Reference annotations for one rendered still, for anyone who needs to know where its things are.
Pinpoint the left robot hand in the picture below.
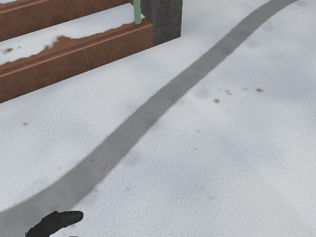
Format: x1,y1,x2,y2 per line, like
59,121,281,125
25,210,84,237

